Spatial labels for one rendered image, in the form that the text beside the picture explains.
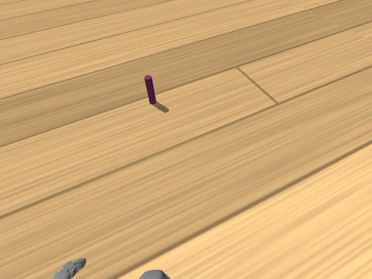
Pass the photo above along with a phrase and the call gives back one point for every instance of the can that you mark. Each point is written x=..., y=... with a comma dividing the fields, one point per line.
x=150, y=89

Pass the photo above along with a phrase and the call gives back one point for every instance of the left robot hand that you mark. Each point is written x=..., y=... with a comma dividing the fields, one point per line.
x=70, y=269

